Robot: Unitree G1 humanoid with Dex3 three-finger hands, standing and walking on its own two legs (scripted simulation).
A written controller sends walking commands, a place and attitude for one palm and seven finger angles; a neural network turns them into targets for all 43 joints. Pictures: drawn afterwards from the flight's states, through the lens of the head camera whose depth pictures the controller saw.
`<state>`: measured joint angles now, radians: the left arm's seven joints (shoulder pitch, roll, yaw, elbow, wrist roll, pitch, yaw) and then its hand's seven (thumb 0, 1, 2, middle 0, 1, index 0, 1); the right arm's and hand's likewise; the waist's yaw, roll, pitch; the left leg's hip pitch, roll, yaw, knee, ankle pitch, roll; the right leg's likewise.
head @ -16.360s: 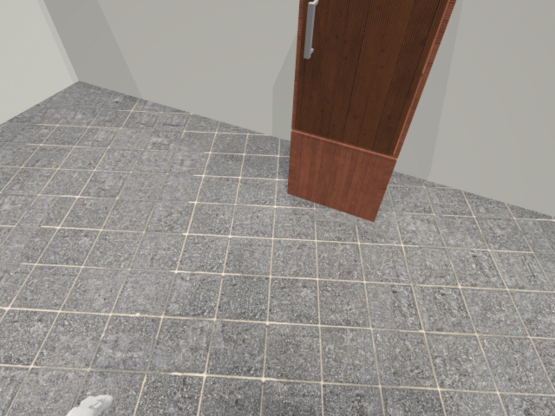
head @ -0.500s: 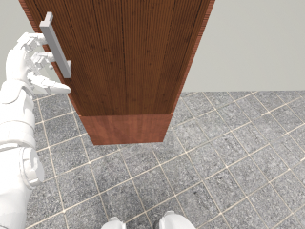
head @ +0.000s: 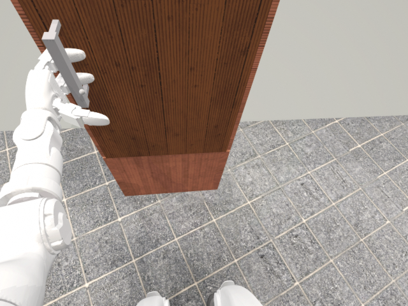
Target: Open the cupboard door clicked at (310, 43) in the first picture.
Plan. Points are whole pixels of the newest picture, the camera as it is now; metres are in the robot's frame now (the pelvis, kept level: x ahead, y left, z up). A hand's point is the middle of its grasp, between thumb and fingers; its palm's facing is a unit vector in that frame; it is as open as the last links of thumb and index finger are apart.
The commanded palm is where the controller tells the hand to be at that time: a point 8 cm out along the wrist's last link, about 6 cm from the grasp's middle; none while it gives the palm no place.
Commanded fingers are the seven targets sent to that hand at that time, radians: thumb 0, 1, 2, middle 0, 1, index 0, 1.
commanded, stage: slide the fingers in behind the handle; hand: left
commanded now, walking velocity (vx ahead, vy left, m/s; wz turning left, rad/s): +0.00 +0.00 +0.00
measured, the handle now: (71, 68) +0.56 +0.22 +0.10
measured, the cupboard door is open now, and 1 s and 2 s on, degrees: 0 0 29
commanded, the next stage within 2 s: close the thumb around the handle in 0.28 s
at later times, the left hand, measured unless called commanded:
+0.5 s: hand (80, 93) +0.50 +0.19 +0.10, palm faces +0.02 -1.00 +0.00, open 13.7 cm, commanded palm +0.48 +0.24 +0.10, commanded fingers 0.00 -0.11 0.47 -0.33 -1.24 -0.33 -1.24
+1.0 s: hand (77, 92) +0.50 +0.20 +0.10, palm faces +0.01 -1.00 +0.00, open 5.8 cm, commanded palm +0.47 +0.24 +0.10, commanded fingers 0.00 0.90 0.90 -0.40 -1.35 -0.40 -1.35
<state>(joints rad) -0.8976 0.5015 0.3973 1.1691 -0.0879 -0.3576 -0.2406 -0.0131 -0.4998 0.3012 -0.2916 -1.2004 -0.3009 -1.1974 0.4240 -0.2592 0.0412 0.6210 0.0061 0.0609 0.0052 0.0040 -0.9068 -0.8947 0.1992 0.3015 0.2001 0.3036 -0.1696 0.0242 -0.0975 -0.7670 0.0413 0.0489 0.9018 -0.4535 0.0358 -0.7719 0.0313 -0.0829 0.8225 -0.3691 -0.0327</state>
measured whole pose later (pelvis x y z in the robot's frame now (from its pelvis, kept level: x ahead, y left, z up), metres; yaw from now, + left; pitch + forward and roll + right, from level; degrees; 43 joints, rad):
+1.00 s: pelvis -0.01 +0.01 +0.00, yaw +0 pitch +18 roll -3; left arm -0.92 0.51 0.38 1.19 -0.10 -0.36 -0.25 0.01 0.70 0.81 -0.36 -1.32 -0.38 -1.32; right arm 0.43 -0.27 0.04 0.62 0.00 0.05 0.00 0.00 -0.91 -0.89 0.20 0.30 0.20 0.30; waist -0.17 0.02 -0.10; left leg -0.78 0.03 0.05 0.91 -0.45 0.04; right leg -0.78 0.03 -0.08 0.82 -0.36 -0.02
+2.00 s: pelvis +0.00 -0.02 +0.02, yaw +1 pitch +8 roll +0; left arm -0.09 -0.02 0.02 0.21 -0.06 -0.18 0.34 0.01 0.72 0.80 -0.32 -1.30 -0.34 -1.26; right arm 0.20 -0.20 0.02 0.53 -0.01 0.04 0.04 0.01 -0.91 -0.90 0.20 0.30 0.20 0.30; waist -0.01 0.03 -0.11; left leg -0.49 0.01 0.05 0.76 -0.41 0.01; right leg -0.52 0.02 -0.07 0.75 -0.37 -0.05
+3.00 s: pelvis -0.02 -0.04 +0.02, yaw +4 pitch +4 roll +0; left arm 0.05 -0.09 -0.25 0.08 0.07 -0.10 0.57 0.00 -0.39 0.35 -0.29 -1.12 -0.30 -1.12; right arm 0.18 -0.18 0.02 0.58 -0.04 0.07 -0.01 0.01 -0.91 -0.90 0.20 0.30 0.20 0.30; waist 0.00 0.04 -0.07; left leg -0.45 0.00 -0.01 0.78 -0.38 -0.01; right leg -0.47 0.00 -0.13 0.77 -0.37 -0.08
